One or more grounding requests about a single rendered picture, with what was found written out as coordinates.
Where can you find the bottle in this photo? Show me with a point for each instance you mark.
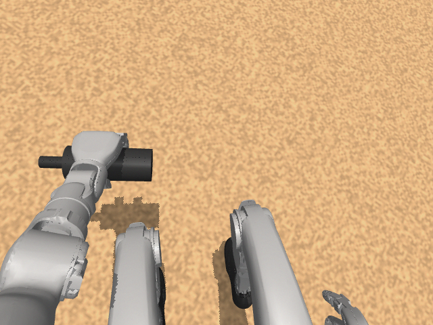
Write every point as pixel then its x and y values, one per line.
pixel 133 164

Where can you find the left robot arm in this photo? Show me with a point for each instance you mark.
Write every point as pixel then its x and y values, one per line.
pixel 47 262

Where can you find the right robot hand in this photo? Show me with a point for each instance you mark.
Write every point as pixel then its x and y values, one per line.
pixel 350 315

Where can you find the right robot foot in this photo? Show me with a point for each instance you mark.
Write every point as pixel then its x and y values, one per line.
pixel 242 301

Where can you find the left robot hand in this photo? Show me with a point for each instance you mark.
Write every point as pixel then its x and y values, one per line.
pixel 101 146

